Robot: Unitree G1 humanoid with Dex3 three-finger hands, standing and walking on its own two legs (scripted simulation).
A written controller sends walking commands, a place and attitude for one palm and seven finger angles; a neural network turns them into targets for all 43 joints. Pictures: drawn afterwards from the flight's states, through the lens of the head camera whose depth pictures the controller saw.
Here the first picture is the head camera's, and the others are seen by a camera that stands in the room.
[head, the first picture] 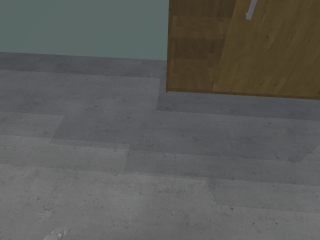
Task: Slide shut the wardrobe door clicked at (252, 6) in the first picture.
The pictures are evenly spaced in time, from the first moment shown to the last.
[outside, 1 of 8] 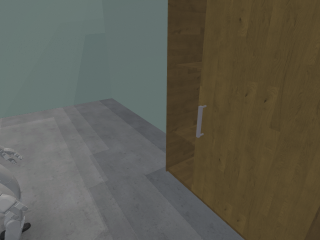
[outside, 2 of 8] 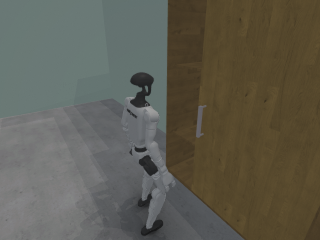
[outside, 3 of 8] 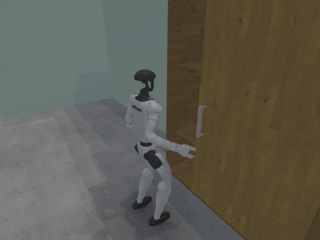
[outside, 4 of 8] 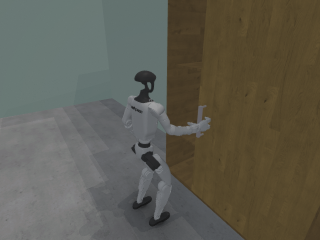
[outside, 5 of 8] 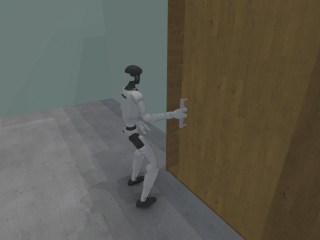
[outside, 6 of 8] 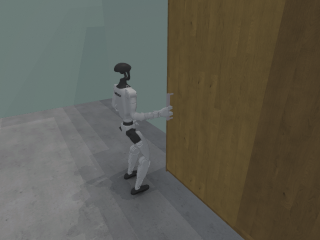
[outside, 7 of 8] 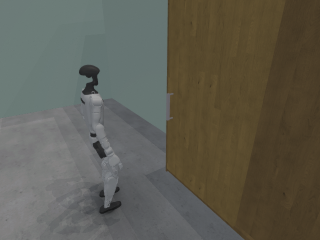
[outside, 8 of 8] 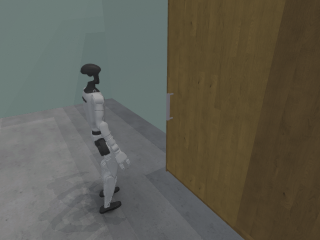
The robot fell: no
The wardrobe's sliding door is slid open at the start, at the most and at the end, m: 0.42 0.42 0.00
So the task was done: yes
